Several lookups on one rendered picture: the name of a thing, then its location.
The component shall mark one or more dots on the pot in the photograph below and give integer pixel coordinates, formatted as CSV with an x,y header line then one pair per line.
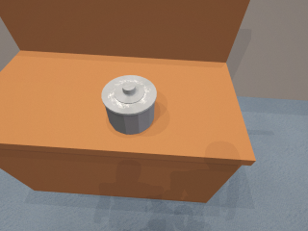
x,y
132,124

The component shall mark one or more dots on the knob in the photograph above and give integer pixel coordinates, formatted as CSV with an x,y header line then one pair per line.
x,y
128,88

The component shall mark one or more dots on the table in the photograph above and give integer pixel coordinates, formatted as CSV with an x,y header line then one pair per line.
x,y
55,134

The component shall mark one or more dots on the lid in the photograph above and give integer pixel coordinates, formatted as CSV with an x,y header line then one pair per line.
x,y
133,104

